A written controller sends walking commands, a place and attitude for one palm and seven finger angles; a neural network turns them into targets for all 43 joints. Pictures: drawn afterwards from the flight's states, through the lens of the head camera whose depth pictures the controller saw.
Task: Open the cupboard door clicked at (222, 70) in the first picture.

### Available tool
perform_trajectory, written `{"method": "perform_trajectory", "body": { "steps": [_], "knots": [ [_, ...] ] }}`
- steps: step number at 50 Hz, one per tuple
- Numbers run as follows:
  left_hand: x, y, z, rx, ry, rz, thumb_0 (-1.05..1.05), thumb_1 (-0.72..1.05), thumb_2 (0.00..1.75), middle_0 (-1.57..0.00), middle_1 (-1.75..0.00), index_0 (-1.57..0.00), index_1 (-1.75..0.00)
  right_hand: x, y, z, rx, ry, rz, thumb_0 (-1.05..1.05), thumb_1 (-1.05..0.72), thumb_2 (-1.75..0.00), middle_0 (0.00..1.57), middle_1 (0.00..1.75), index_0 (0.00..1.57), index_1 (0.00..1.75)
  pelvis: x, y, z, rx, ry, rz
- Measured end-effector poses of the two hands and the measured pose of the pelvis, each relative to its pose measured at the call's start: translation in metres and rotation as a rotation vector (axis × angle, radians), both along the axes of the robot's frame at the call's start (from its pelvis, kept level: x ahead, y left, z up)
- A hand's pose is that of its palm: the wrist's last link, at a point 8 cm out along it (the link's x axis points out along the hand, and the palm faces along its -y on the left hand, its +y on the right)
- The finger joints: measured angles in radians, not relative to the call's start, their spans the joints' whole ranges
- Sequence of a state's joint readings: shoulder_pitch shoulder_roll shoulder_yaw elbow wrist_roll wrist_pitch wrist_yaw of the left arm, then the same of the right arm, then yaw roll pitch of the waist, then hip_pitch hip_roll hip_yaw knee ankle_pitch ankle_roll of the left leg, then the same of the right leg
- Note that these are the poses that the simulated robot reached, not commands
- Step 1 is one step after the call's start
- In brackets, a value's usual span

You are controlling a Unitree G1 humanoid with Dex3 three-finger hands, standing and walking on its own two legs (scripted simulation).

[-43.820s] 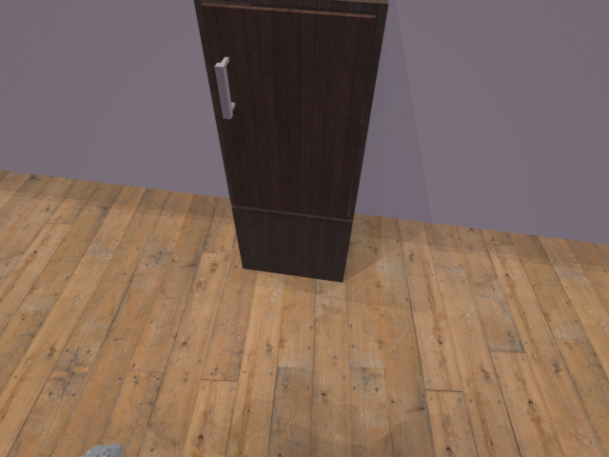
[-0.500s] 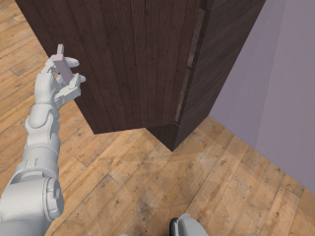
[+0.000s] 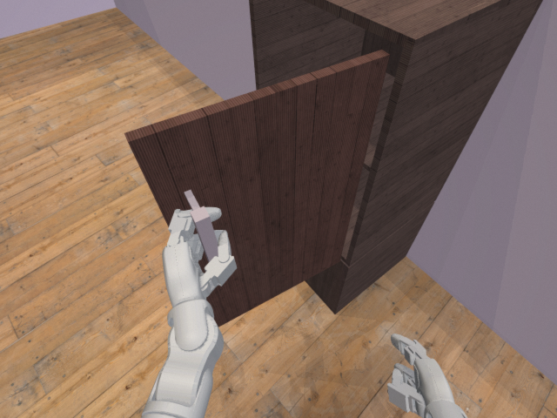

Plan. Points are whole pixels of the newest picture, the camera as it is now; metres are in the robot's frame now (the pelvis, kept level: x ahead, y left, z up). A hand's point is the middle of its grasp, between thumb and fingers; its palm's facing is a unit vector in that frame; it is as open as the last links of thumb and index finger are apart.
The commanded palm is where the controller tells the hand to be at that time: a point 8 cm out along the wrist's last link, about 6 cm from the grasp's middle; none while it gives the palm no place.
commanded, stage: pull the door open along its arc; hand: left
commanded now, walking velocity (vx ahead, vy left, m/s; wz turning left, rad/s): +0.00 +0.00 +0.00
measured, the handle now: (203, 231) +0.36 +0.14 +0.06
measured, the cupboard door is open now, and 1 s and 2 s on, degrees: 82 93 94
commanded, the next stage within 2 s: open thumb and fingers to let go in 0.32 s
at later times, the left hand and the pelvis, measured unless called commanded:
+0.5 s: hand (257, 287) +0.27 +0.05 +0.07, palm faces +0.35 -0.93 -0.05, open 5.9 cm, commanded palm +0.22 +0.09 +0.06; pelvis +0.00 -0.03 -0.01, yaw +2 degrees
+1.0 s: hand (251, 285) +0.28 +0.06 +0.07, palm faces +0.38 -0.93 -0.01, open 13.3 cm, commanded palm +0.23 +0.10 +0.06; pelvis -0.04 -0.02 -0.01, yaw +2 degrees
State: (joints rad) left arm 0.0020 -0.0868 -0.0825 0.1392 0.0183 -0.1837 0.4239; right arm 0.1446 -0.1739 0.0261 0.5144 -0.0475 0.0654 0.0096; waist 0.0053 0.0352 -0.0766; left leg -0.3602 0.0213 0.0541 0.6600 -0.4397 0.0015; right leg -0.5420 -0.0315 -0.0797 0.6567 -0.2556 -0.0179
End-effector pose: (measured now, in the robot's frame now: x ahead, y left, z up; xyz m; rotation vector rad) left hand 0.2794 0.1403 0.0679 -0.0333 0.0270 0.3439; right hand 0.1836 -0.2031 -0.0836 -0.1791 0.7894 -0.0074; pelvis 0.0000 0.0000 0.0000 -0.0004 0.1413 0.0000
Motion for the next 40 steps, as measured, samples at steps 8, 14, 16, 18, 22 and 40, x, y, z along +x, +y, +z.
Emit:
{"method": "perform_trajectory", "body": {
  "steps": [8, 14, 16, 18, 22, 40],
  "knots": [
    [-0.026, -0.026, 0.004, 0.051, 0.031, 0.006, 0.01, 0.68, 0.76, -0.34, -1.29, -0.37, -1.34, 0.007, -0.004, -0.001, 0.002, 0.007, 0.006, 0.01, -0.91, -0.90, 0.20, 0.30, 0.20, 0.30, 0.007, -0.010, -0.001, -0.003, -0.027, 0.013],
    [-0.040, -0.040, 0.005, 0.060, 0.046, -0.048, 0.01, 0.67, 0.73, -0.33, -1.31, -0.38, -1.34, 0.001, -0.016, -0.008, 0.011, 0.022, -0.009, 0.01, -0.91, -0.90, 0.20, 0.30, 0.20, 0.30, 0.010, -0.016, -0.003, -0.003, -0.041, 0.017],
    [-0.043, -0.044, 0.006, 0.060, 0.051, -0.062, 0.01, 0.67, 0.72, -0.33, -1.31, -0.39, -1.35, -0.001, -0.020, -0.009, 0.017, 0.020, -0.012, 0.01, -0.91, -0.90, 0.20, 0.30, 0.20, 0.30, 0.010, -0.019, -0.004, -0.003, -0.043, 0.019],
    [-0.046, -0.048, 0.006, 0.063, 0.055, -0.069, 0.01, 0.67, 0.72, -0.33, -1.31, -0.39, -1.35, -0.002, -0.024, -0.010, 0.023, 0.014, -0.012, 0.01, -0.91, -0.90, 0.20, 0.30, 0.20, 0.30, 0.009, -0.021, -0.005, -0.002, -0.045, 0.021],
    [-0.047, -0.051, 0.006, 0.071, 0.049, -0.037, 0.01, 0.67, 0.74, -0.34, -1.31, -0.39, -1.35, -0.004, -0.029, -0.013, 0.013, 0.004, -0.004, 0.01, -0.91, -0.90, 0.20, 0.30, 0.20, 0.30, 0.003, -0.026, -0.008, 0.002, -0.049, 0.029],
    [-0.045, -0.045, 0.007, 0.054, -0.002, 0.056, 0.01, 0.13, 0.57, -0.33, -1.26, -0.34, -1.26, -0.036, -0.033, -0.018, -0.028, -0.001, 0.021, 0.01, -0.91, -0.90, 0.20, 0.30, 0.20, 0.30, -0.031, -0.029, -0.008, 0.021, -0.059, 0.040]
  ]
}}
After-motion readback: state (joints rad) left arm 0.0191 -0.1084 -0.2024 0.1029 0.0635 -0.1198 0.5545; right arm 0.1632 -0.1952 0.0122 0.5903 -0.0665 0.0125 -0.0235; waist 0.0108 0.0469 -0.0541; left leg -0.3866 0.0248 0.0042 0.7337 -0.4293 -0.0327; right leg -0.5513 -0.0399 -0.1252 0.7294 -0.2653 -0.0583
